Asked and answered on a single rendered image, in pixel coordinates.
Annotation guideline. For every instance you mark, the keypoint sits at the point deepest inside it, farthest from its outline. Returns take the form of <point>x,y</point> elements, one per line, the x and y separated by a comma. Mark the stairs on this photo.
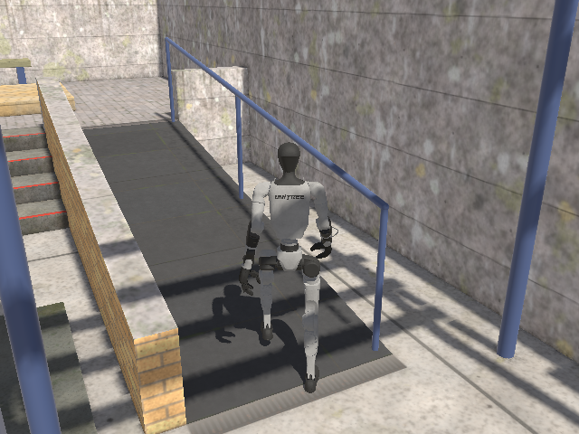
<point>36,187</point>

